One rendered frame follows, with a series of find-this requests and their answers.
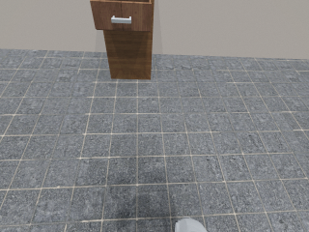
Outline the handle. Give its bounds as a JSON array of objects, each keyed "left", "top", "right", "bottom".
[{"left": 111, "top": 15, "right": 131, "bottom": 24}]

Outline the cabinet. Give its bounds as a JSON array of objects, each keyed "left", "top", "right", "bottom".
[{"left": 102, "top": 0, "right": 155, "bottom": 80}]

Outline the robot right thigh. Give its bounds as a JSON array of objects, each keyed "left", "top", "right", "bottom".
[{"left": 175, "top": 218, "right": 208, "bottom": 232}]

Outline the drawer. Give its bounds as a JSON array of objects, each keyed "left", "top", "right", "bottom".
[{"left": 90, "top": 0, "right": 152, "bottom": 32}]

